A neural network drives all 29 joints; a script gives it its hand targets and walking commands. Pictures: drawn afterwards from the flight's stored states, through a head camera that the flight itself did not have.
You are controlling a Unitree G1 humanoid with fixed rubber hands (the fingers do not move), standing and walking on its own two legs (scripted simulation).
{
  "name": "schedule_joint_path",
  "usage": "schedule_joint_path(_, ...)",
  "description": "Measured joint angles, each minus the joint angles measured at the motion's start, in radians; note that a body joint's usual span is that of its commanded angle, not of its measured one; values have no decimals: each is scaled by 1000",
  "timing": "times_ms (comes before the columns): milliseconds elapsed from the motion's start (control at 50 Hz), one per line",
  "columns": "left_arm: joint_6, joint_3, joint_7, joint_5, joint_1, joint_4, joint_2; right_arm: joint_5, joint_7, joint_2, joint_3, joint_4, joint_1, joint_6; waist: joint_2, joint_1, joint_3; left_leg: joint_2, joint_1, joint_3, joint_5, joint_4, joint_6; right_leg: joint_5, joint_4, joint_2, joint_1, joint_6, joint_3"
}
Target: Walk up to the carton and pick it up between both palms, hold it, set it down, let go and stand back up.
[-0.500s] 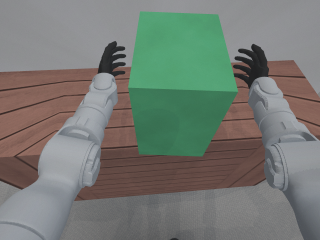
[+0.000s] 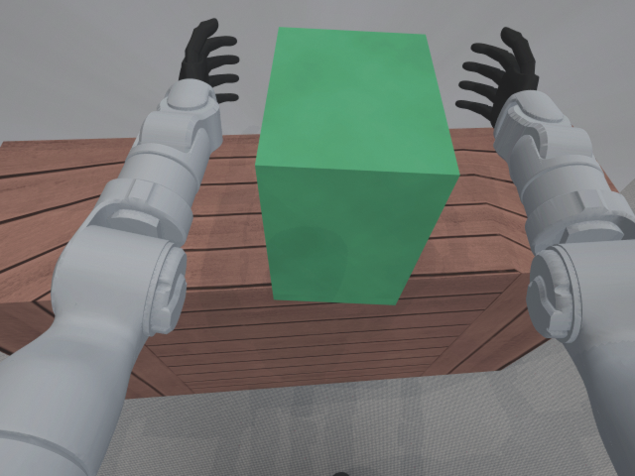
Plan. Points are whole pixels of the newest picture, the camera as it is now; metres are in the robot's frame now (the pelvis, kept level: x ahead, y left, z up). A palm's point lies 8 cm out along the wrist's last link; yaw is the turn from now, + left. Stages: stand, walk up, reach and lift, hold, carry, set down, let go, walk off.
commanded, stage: set down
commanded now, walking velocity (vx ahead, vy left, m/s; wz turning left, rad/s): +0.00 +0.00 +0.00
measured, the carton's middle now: (342, 179) +0.50 -0.03 +0.05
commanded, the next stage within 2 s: none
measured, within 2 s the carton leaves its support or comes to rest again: neither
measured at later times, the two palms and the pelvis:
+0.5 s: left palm (174, 71) +0.49 +0.17 +0.22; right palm (531, 83) +0.48 -0.21 +0.23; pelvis +0.01 +0.00 +0.01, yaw +0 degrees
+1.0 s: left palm (171, 159) +0.43 +0.18 +0.16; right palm (528, 168) +0.42 -0.22 +0.16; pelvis +0.00 +0.00 +0.01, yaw +0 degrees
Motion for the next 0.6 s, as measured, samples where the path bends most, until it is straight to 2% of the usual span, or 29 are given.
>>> schedule_joint_path(180, 73, 27, -15, -11, -54, -6, 33, 53, -2, -52, 70, -26, -61, 72, 10, 10, 17, -1, 62, 12, -1, -26, 3, -1, -16, 2, 52, 5, 19)
schedule_joint_path(320, 108, 37, -37, -11, -53, -26, 50, 65, -4, -66, 93, -43, -72, 105, 17, 16, 39, -6, 116, 9, 8, -59, 4, 4, -43, 1, 105, 8, 22)
schedule_joint_path(460, 135, 61, -60, 19, 30, -126, 43, 65, -17, -51, 86, -108, 11, 108, 10, 6, 69, -8, 167, -1, 11, -76, 3, 7, -65, 2, 161, 8, 18)
schedule_joint_path(600, 156, 68, -60, 38, 176, -260, 24, 59, -8, -28, 63, -199, 138, 97, 3, -3, 92, -7, 194, -10, 7, -72, 1, 5, -71, 4, 194, 7, 14)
